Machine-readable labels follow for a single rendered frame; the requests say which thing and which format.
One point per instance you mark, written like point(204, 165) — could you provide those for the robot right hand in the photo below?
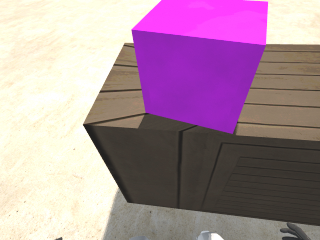
point(294, 230)

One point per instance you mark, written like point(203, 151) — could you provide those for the pedestal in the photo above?
point(269, 168)

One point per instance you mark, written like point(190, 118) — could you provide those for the carton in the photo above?
point(197, 59)

